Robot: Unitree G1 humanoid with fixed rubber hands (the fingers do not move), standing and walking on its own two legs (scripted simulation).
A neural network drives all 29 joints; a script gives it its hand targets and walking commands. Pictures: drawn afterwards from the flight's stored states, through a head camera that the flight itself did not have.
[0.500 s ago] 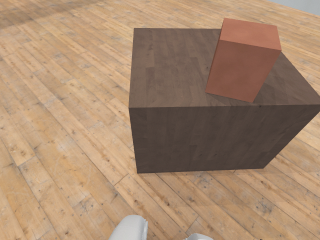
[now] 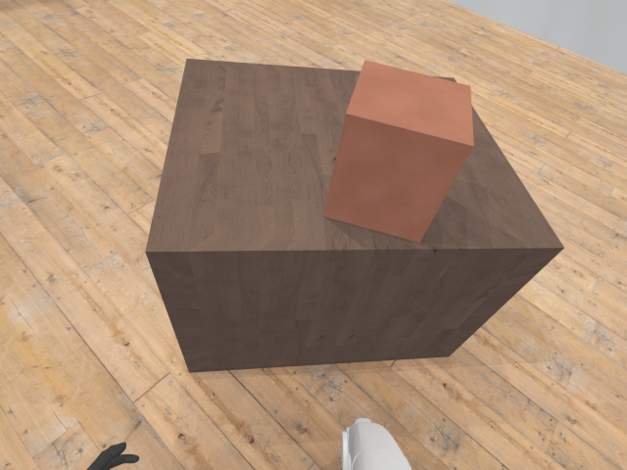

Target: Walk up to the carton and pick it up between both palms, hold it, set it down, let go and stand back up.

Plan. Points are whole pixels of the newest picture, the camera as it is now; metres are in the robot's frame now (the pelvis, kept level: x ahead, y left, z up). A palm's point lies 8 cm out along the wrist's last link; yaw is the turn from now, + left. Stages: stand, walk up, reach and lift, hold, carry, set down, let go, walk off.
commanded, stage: walk up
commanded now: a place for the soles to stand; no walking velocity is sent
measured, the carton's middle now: (393, 154) +0.66 -0.18 +0.01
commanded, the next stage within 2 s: none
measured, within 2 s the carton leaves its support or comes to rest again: neither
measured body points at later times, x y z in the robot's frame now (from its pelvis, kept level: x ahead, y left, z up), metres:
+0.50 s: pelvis +0.10 -0.15 -0.01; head +0.13 -0.12 +0.44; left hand +0.17 +0.12 -0.14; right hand +0.27 -0.39 -0.10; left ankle +0.16 -0.07 -0.72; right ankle +0.12 -0.22 -0.71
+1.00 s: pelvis +0.11 -0.21 +0.00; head +0.13 -0.23 +0.44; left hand +0.18 +0.08 -0.09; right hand +0.28 -0.45 -0.12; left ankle +0.14 -0.08 -0.72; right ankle +0.11 -0.35 -0.72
